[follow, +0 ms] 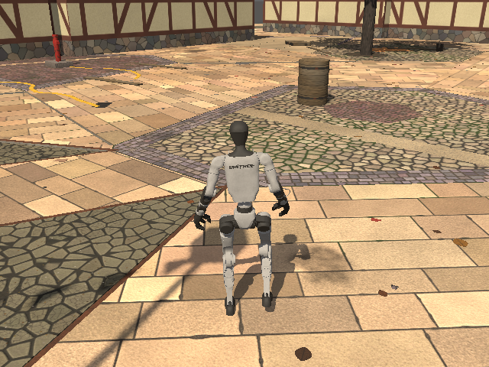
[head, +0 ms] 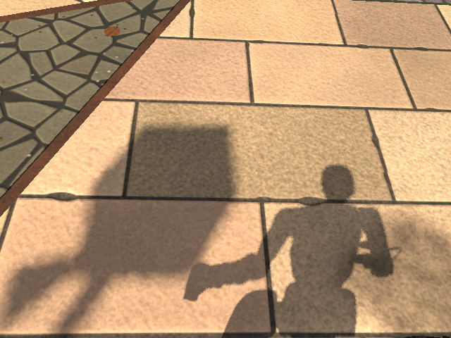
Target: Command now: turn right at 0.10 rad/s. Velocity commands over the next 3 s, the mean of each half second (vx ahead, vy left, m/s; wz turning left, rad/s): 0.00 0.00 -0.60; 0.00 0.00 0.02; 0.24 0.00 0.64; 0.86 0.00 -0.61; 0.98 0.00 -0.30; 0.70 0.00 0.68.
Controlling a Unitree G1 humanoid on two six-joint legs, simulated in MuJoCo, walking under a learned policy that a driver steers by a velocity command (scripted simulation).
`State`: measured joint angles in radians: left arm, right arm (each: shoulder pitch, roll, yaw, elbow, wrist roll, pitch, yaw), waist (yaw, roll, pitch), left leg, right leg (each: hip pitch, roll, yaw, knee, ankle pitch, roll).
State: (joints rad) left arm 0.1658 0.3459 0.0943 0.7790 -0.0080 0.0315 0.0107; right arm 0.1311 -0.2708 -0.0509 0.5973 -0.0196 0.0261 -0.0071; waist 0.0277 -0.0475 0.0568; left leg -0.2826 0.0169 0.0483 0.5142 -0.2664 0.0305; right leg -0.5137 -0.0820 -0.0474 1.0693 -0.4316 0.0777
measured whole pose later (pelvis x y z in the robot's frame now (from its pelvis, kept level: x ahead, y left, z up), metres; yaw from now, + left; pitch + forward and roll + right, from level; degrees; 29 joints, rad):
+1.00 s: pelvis +0.06 -0.05 +0.00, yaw -18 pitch +2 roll -1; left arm 0.07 0.29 0.06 0.64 0.01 0.02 0.03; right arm 0.24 -0.31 -0.08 0.71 0.02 -0.02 -0.01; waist -0.04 -0.02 0.06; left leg -0.32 -0.03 -0.09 0.53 -0.25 0.00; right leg -0.41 0.09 0.08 1.01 -0.55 0.02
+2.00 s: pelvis +0.38 -0.05 -0.03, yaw -20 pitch +1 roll +2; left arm 0.10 0.31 0.05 0.59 -0.04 -0.03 -0.06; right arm 0.48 -0.29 -0.06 0.84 -0.02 -0.09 -0.02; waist -0.09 -0.04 0.03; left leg 0.22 -0.01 0.26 0.22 -0.45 -0.05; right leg -0.86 -0.10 -0.04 0.96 0.02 -0.06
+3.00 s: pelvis +1.17 -0.40 -0.02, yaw -3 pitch +1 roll +0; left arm 0.03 0.28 0.01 0.57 0.02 -0.13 -0.01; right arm 0.36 -0.31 -0.07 0.74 0.01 -0.01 -0.05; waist -0.07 -0.04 0.05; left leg -0.09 -0.21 -0.26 0.61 -0.46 0.11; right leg -0.53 0.05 0.10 0.42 0.24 0.04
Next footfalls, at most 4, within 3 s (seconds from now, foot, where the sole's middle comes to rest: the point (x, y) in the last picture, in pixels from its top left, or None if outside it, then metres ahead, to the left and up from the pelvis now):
0.36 right None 0.02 -0.14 -0.78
0.86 left None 0.15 0.04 -0.78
1.20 right None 0.11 -0.19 -0.77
1.66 left None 0.25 0.11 -0.78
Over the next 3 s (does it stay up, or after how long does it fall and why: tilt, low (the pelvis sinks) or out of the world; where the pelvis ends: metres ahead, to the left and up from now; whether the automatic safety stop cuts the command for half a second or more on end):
stays up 1.17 -0.40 -0.02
